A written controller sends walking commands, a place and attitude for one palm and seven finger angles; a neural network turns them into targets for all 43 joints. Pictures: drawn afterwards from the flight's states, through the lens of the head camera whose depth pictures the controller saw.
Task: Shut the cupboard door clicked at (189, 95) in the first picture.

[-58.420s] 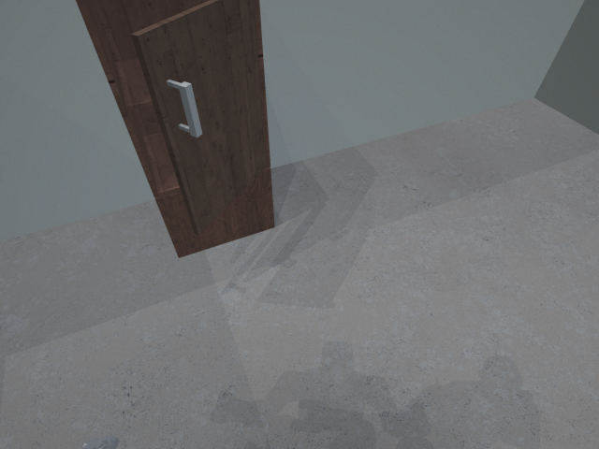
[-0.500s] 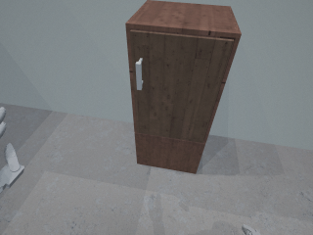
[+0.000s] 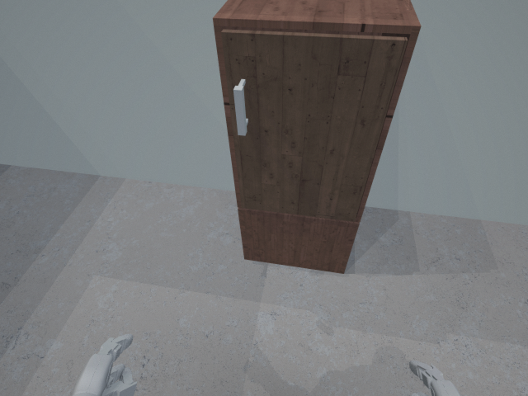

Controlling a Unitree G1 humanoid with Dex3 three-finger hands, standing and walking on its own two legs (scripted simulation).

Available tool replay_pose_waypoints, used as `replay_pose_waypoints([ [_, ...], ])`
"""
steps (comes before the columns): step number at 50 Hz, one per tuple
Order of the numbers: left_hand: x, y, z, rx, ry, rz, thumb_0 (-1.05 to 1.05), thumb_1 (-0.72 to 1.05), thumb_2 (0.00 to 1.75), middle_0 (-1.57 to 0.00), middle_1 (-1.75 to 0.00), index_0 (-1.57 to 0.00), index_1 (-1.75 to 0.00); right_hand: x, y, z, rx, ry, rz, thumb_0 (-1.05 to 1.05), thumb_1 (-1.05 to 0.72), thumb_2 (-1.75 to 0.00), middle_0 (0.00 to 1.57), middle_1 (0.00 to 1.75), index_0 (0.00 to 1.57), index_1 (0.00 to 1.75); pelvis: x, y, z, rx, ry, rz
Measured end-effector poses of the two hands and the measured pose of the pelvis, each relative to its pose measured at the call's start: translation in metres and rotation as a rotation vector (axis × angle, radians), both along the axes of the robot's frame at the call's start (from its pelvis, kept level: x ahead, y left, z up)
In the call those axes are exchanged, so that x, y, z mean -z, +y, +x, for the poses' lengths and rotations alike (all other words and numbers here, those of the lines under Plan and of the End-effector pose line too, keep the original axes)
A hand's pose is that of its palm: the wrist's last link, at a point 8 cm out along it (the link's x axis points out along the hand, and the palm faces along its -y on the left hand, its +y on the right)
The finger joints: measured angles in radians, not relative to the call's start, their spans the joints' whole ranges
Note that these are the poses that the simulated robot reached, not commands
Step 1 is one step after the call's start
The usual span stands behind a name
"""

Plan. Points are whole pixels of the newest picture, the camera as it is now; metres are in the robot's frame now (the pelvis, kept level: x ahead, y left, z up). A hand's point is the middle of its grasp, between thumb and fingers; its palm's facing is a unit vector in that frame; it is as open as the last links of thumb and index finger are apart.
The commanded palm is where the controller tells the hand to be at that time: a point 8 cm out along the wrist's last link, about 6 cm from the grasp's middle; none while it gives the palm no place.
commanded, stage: let the arm hang, fingers relaxed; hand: left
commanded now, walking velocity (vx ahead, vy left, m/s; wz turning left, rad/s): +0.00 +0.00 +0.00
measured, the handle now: (242, 107) +0.76 +0.09 +0.05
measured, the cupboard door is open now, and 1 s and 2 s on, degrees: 0 0 0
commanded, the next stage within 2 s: look to check the result in 0.90 s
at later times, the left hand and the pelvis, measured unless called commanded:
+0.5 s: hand out of the picture -0.08 +0.16 -0.16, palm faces +0.06 -0.98 -0.18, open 7.3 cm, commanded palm none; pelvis +0.00 -0.01 +0.01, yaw +0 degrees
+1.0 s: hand out of the picture -0.01 +0.15 -0.17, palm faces +0.07 -0.98 -0.16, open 7.4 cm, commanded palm none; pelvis +0.01 -0.01 +0.01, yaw +1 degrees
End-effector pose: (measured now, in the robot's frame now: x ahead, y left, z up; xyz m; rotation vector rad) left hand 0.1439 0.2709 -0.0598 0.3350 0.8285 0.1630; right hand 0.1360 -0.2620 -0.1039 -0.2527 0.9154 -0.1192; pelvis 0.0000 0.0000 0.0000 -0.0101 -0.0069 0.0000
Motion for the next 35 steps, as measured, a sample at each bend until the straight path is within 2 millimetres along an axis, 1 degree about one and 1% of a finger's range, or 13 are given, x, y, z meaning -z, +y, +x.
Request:
replay_pose_waypoints([
  [1, 0.021, -0.011, -0.018, -0.012, 0.092, -0.043, 0.01, 0.91, 0.9, -0.2, -0.3, -0.19, -0.3, 0.001, -0.002, -0.01, 0.011, 0.035, -0.01, 0.0, -0.91, -0.9, 0.2, 0.3, 0.2, 0.3, 0.0, -0.001, -0.001, -0.002, -0.003, 0.001],
  [3, 0.054, -0.034, -0.057, -0.036, 0.256, -0.127, 0.01, 0.91, 0.9, -0.2, -0.3, -0.19, -0.3, 0.003, -0.006, -0.033, 0.033, 0.117, -0.029, 0.0, -0.91, -0.9, 0.2, 0.3, 0.2, 0.3, -0.002, -0.003, -0.002, -0.005, -0.008, 0.001],
  [5, 0.074, -0.054, -0.095, -0.071, 0.39, -0.19, 0.01, 0.92, 0.9, -0.2, -0.3, -0.19, -0.3, 0.005, -0.007, -0.058, 0.054, 0.207, -0.041, 0.0, -0.91, -0.9, 0.2, 0.3, 0.2, 0.3, -0.004, -0.006, -0.002, -0.008, -0.011, -0.001],
  [6, 0.08, -0.056, -0.114, -0.104, 0.442, -0.199, 0.01, 0.95, 0.9, -0.2, -0.3, -0.2, -0.3, 0.006, -0.006, -0.07, 0.062, 0.253, -0.045, 0.0, -0.91, -0.9, 0.2, 0.3, 0.2, 0.3, -0.005, -0.007, -0.002, -0.01, -0.011, -0.003],
  [8, 0.086, -0.06, -0.147, -0.145, 0.536, -0.221, 0.01, 0.97, 0.9, -0.2, -0.3, -0.2, -0.3, 0.008, -0.004, -0.094, 0.078, 0.341, -0.046, 0.0, -0.91, -0.9, 0.2, 0.3, 0.2, 0.3, -0.007, -0.01, -0.002, -0.015, -0.012, -0.007],
  [11, 0.085, -0.064, -0.19, -0.196, 0.645, -0.235, 0.01, 0.97, 0.9, -0.2, -0.3, -0.2, -0.3, 0.013, 0.004, -0.125, 0.1, 0.447, -0.031, 0.0, -0.91, -0.9, 0.2, 0.3, 0.2, 0.3, -0.009, -0.011, -0.001, -0.021, -0.014, -0.012],
  [14, 0.079, -0.065, -0.221, -0.235, 0.722, -0.231, 0.01, 0.95, 0.9, -0.2, -0.3, -0.2, -0.3, 0.018, 0.015, -0.147, 0.119, 0.515, -0.001, 0.0, -0.91, -0.9, 0.2, 0.3, 0.2, 0.3, -0.011, -0.01, -0.001, -0.022, -0.017, -0.013],
  [16, 0.075, -0.065, -0.234, -0.251, 0.754, -0.223, 0.01, 0.94, 0.9, -0.2, -0.3, -0.2, -0.3, 0.021, 0.024, -0.157, 0.129, 0.541, 0.025, 0.0, -0.91, -0.9, 0.2, 0.3, 0.2, 0.3, -0.011, -0.01, -0.001, -0.02, -0.02, -0.012],
  [19, 0.07, -0.065, -0.243, -0.263, 0.774, -0.21, 0.01, 0.93, 0.9, -0.2, -0.3, -0.2, -0.3, 0.027, 0.037, -0.165, 0.14, 0.555, 0.065, 0.0, -0.91, -0.9, 0.2, 0.3, 0.2, 0.3, -0.012, -0.009, -0.001, -0.016, -0.025, -0.01],
  [21, 0.069, -0.065, -0.242, -0.263, 0.771, -0.203, 0.01, 0.92, 0.9, -0.2, -0.3, -0.19, -0.3, 0.03, 0.045, -0.167, 0.145, 0.554, 0.09, 0.0, -0.91, -0.9, 0.2, 0.3, 0.2, 0.3, -0.012, -0.008, -0.001, -0.012, -0.028, -0.008],
  [23, 0.069, -0.065, -0.237, -0.26, 0.756, -0.2, 0.01, 0.92, 0.9, -0.2, -0.3, -0.19, -0.3, 0.033, 0.052, -0.167, 0.148, 0.548, 0.111, 0.0, -0.91, -0.9, 0.2, 0.3, 0.2, 0.3, -0.012, -0.008, -0.001, -0.01, -0.029, -0.006],
  [29, 0.074, -0.069, -0.206, -0.234, 0.666, -0.207, 0.01, 0.91, 0.9, -0.2, -0.3, -0.19, -0.3, 0.037, 0.063, -0.162, 0.151, 0.519, 0.143, 0.0, -0.91, -0.9, 0.2, 0.3, 0.2, 0.3, -0.011, -0.007, 0.001, -0.005, -0.027, -0.001],
  [35, 0.079, -0.076, -0.171, -0.204, 0.576, -0.23, 0.0, 0.91, 0.9, -0.2, -0.3, -0.19, -0.3, 0.035, 0.059, -0.157, 0.159, 0.501, 0.131, 0.0, -0.92, -0.9, 0.2, 0.3, 0.2, 0.3, -0.011, -0.007, 0.004, -0.005, -0.027, 0.003],
])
